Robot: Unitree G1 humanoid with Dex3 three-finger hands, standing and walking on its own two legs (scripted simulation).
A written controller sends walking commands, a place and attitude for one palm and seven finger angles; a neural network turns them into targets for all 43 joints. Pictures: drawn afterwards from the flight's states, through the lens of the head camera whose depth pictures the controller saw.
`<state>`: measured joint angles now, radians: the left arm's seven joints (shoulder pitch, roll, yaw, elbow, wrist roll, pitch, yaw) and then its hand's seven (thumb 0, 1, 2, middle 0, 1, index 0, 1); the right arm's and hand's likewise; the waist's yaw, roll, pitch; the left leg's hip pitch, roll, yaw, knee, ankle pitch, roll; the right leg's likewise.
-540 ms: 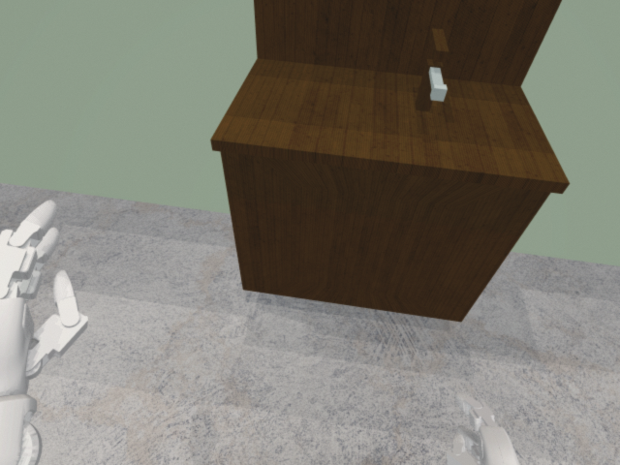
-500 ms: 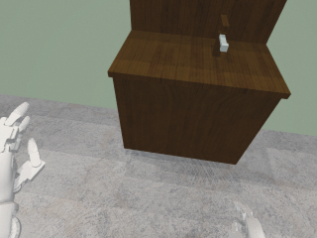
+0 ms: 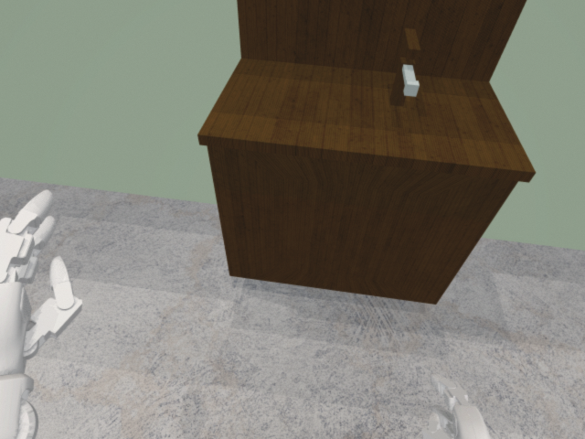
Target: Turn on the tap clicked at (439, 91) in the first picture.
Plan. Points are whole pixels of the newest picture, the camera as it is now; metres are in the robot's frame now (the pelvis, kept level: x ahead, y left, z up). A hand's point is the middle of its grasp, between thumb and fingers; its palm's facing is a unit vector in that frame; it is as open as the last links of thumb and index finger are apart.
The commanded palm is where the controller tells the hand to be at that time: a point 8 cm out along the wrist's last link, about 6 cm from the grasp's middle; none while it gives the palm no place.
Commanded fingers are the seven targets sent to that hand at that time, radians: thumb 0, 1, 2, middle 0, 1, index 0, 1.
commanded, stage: walk to a spot facing it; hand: left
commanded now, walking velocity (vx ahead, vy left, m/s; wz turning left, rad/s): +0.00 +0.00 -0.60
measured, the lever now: (411, 88) +0.86 -0.22 +0.08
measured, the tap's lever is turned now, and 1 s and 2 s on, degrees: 0 0 0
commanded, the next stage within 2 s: turn to face it in 1.66 s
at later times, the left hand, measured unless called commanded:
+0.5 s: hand (148, 288) +0.23 +0.18 +0.15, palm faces +0.24 -0.89 -0.39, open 7.4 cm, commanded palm +0.19 +0.23 +0.17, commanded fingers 0.00 0.90 0.90 -0.20 -0.30 -0.20 -0.30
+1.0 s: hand (280, 283) +0.25 +0.04 +0.16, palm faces -0.11 -0.87 -0.48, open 7.4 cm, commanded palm +0.22 +0.11 +0.17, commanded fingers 0.00 0.90 0.90 -0.20 -0.30 -0.20 -0.30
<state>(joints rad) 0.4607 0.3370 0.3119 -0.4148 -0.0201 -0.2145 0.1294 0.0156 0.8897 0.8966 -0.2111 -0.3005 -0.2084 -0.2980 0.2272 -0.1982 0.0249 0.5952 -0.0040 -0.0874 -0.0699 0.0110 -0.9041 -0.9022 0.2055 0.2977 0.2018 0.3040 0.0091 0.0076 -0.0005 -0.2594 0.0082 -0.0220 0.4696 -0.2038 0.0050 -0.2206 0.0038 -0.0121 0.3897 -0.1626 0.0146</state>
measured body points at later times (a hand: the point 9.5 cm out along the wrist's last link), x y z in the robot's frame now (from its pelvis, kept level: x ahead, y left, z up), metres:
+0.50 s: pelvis -0.02 -0.02 -0.02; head +0.00 -0.02 +0.43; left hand +0.22 +0.22 +0.17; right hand +0.11 -0.28 -0.10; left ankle +0.03 +0.11 -0.74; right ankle +0.03 -0.13 -0.74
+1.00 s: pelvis -0.05 -0.05 -0.01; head -0.03 -0.09 +0.44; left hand +0.25 +0.09 +0.18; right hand -0.02 -0.34 -0.11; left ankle -0.01 +0.11 -0.66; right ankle -0.01 -0.12 -0.74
